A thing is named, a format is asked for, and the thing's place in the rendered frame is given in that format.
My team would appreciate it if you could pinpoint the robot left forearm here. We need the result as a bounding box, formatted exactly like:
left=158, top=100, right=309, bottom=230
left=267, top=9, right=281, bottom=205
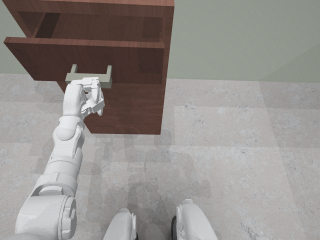
left=15, top=115, right=85, bottom=234

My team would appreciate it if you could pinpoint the robot left hand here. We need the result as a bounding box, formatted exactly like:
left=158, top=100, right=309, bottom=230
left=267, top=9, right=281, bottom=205
left=63, top=77, right=105, bottom=121

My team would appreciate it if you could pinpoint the left robot upper arm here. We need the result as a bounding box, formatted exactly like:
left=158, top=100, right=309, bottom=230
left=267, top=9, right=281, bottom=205
left=1, top=194, right=77, bottom=240

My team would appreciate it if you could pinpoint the handle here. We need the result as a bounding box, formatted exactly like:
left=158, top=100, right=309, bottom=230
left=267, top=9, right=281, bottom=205
left=65, top=64, right=112, bottom=89

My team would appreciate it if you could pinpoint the robot right hand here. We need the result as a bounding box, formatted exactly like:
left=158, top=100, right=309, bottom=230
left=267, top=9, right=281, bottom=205
left=241, top=221, right=269, bottom=240

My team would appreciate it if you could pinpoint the drawer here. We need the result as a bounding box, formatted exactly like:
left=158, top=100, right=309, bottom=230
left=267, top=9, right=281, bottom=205
left=3, top=12, right=165, bottom=85

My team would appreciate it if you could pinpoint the robot right thigh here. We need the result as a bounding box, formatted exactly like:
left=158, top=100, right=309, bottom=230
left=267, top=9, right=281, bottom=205
left=176, top=203, right=218, bottom=240

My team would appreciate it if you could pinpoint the right robot shin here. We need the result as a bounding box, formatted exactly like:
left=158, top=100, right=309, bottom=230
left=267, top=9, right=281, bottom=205
left=176, top=199, right=193, bottom=240

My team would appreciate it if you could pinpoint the cabinet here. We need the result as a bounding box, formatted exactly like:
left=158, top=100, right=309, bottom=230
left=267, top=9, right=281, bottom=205
left=2, top=0, right=175, bottom=135

